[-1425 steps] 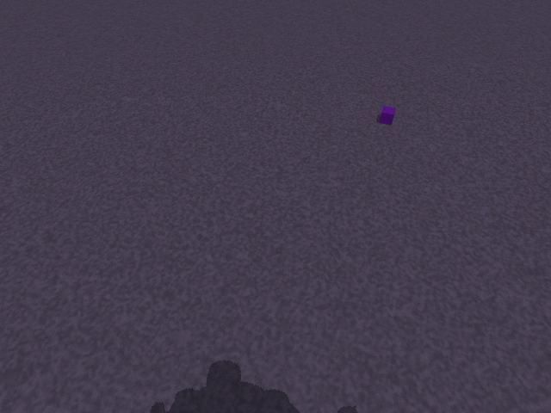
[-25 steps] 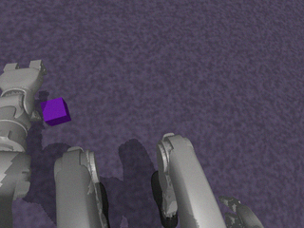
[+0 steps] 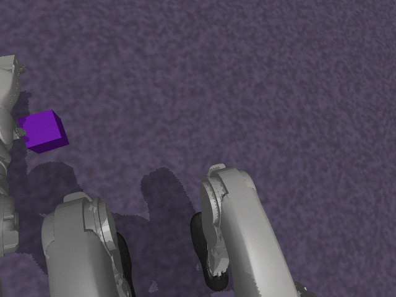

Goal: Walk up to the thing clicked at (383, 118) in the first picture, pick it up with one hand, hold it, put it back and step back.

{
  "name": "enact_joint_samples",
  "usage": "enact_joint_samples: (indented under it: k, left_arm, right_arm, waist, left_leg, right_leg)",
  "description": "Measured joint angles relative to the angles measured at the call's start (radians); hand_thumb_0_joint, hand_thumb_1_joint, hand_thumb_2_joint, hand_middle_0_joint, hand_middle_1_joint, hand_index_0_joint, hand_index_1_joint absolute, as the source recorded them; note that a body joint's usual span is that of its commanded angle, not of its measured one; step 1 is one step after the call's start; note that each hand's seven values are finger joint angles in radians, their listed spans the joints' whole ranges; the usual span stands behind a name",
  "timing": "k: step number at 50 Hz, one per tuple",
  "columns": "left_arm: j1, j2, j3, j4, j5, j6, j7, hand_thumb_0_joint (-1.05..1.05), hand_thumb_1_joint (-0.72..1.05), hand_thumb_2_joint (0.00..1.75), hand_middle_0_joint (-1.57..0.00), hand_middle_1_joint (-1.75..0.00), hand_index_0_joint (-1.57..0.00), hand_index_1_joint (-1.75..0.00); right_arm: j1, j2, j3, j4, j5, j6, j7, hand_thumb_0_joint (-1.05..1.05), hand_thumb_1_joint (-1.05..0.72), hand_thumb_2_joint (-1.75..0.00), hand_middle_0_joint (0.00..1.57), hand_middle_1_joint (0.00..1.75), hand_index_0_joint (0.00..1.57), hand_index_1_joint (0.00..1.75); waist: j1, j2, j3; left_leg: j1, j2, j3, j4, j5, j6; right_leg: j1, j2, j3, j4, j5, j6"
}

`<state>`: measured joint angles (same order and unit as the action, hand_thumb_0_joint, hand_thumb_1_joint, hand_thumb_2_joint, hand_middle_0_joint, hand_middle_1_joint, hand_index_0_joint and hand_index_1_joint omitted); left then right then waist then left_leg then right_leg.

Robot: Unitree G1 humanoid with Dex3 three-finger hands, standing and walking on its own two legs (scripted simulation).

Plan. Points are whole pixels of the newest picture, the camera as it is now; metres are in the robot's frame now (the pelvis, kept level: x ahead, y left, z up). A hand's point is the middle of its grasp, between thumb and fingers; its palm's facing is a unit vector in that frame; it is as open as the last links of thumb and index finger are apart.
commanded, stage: home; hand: left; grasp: from above
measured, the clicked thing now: (45, 132) +0.49 +0.28 -0.30
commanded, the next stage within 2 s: none
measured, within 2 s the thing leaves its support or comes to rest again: neither
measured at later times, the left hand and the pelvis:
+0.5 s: hand out of the picture +0.32 +0.25 +0.06, palm faces -0.18 -0.77 -0.62, open 7.6 cm; pelvis +0.01 +0.00 +0.17, yaw +5 degrees
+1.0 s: hand out of the picture +0.24 +0.22 +0.28, palm faces +0.20 -0.96 -0.22, open 7.4 cm; pelvis +0.07 +0.00 +0.35, yaw +9 degrees
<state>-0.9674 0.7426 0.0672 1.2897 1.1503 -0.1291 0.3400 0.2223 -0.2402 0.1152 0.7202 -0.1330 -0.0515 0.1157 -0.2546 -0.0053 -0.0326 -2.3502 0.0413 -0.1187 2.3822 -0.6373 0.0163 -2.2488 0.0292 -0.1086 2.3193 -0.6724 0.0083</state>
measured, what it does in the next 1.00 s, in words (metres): rises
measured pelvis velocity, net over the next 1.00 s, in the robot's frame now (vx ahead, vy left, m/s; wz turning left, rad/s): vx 0.07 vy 0.00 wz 0.16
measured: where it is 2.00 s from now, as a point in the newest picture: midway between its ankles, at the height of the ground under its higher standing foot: (169, 277)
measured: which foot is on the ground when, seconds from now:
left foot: down 0.00-1.00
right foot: down 0.00-1.00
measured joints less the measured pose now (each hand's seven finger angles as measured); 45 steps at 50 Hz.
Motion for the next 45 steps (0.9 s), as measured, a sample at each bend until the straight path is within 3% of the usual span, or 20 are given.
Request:
enact_joint_samples:
  k: [6, 14, 18, 25, 35, 45]
  left_arm:
    - [0.088, -0.088, 0.006, -0.125, -0.163, 0.078, -0.067, 0.00, -0.08, 0.94, -0.24, -0.67, -0.23, -0.68]
    - [0.345, -0.196, -0.028, -0.423, -0.460, 0.183, -0.253, 0.00, 0.38, 0.95, -0.24, -0.51, -0.23, -0.52]
    - [0.499, -0.244, -0.040, -0.603, -0.596, 0.212, -0.309, 0.00, 0.62, 0.95, -0.23, -0.43, -0.23, -0.44]
    - [0.726, -0.322, -0.040, -0.821, -0.759, 0.261, -0.295, 0.01, 0.82, 0.92, -0.22, -0.34, -0.22, -0.34]
    - [0.955, -0.409, -0.046, -0.997, -1.024, 0.398, -0.262, 0.01, 0.88, 0.90, -0.21, -0.30, -0.21, -0.30]
    - [1.158, -0.480, -0.018, -1.148, -1.181, 0.515, -0.256, 0.01, 0.90, 0.90, -0.20, -0.30, -0.21, -0.30]
  right_arm:
    - [0.002, 0.017, -0.042, -0.016, 0.041, 0.015, 0.006, 0.01, -0.89, -0.89, 0.20, 0.30, 0.21, 0.30]
    - [-0.018, -0.022, -0.096, -0.064, 0.105, 0.049, -0.013, 0.01, -0.89, -0.90, 0.20, 0.30, 0.21, 0.30]
    - [-0.036, -0.038, -0.117, -0.093, 0.125, 0.047, -0.037, 0.01, -0.90, -0.90, 0.20, 0.30, 0.21, 0.30]
    - [-0.089, -0.038, -0.127, -0.123, 0.153, 0.015, -0.095, 0.01, -0.90, -0.90, 0.20, 0.30, 0.20, 0.30]
    - [-0.115, 0.010, -0.090, -0.149, 0.171, -0.042, -0.166, 0.01, -0.90, -0.90, 0.20, 0.30, 0.21, 0.30]
    - [-0.019, 0.036, -0.051, -0.163, 0.180, -0.078, -0.240, 0.01, -0.90, -0.90, 0.20, 0.30, 0.21, 0.30]
  waist:
    - [0.046, 0.039, -0.083]
    - [0.124, 0.060, -0.156]
    - [0.157, 0.044, -0.162]
    - [0.183, 0.022, -0.165]
    - [0.190, 0.026, -0.163]
    - [0.179, 0.039, -0.161]
  left_leg:
    - [0.087, 0.005, 0.015, -0.085, -0.033, 0.001]
    - [0.292, 0.011, 0.041, -0.277, -0.033, 0.000]
    - [0.400, 0.008, 0.046, -0.377, -0.013, -0.006]
    - [0.585, -0.002, 0.044, -0.539, 0.024, -0.018]
    - [0.895, -0.009, 0.050, -0.793, 0.067, -0.023]
    - [1.226, -0.011, 0.056, -1.069, 0.110, -0.023]
  right_leg:
    - [0.078, 0.002, 0.012, -0.082, -0.028, 0.000]
    - [0.268, 0.005, 0.033, -0.266, -0.021, -0.002]
    - [0.372, 0.002, 0.036, -0.362, -0.002, -0.007]
    - [0.558, -0.008, 0.032, -0.519, 0.029, -0.016]
    - [0.867, -0.013, 0.034, -0.771, 0.071, -0.018]
    - [1.202, -0.013, 0.036, -1.057, 0.120, -0.017]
